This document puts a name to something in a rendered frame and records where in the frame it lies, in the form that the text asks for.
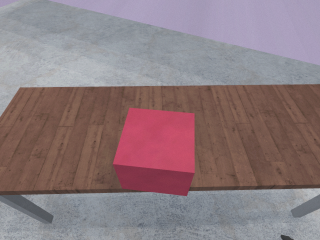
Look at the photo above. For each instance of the table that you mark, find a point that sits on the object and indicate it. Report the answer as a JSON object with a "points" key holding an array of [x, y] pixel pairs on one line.
{"points": [[63, 140]]}

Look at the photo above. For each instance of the carton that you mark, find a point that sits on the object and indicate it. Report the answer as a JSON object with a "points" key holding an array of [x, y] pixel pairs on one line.
{"points": [[156, 151]]}

